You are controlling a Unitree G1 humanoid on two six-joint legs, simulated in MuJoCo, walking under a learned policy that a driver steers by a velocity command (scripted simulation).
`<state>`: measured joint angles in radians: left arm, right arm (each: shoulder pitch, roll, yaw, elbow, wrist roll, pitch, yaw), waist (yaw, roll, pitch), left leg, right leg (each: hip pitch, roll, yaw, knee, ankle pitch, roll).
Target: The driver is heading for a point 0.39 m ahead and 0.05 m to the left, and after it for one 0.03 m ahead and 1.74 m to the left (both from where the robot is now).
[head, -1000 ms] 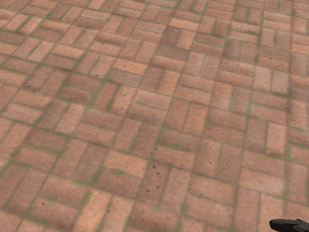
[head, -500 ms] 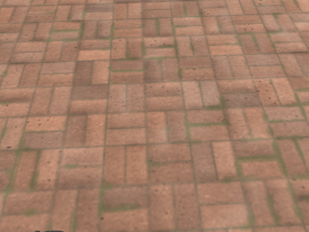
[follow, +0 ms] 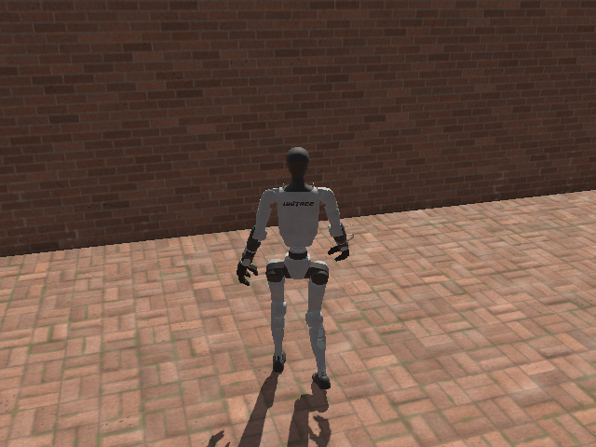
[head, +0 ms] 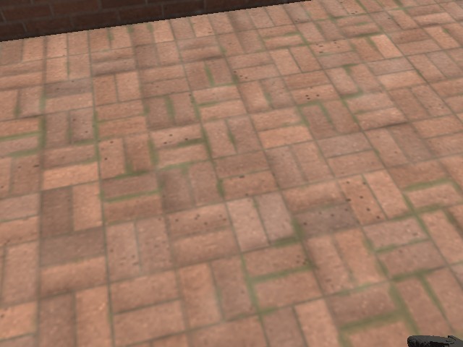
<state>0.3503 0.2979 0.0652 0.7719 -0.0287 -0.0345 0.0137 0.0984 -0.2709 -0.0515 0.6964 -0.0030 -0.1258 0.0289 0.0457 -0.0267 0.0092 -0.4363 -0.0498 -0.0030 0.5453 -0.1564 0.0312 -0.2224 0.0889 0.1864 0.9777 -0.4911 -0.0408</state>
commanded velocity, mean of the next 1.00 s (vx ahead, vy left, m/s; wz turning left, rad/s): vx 0.50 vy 0.00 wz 0.23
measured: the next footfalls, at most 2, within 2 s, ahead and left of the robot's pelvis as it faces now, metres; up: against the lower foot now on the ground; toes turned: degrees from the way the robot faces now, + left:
right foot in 0.42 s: +0.38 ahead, -0.15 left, +0.00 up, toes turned +0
left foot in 0.94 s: +0.63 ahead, +0.14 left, +0.00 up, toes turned +20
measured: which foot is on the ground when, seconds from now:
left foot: down 0.00-0.42, up 0.44-0.92, down 0.94-1.00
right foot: up 0.00-0.40, down 0.42-0.96, up 0.98-1.00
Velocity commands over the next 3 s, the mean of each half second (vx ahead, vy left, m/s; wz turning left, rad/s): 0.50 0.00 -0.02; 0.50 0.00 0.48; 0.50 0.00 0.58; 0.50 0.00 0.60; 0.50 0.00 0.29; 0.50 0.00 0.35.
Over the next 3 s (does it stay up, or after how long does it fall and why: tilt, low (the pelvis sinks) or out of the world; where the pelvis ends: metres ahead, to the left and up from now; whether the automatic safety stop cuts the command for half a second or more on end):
stays up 1.27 0.79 0.00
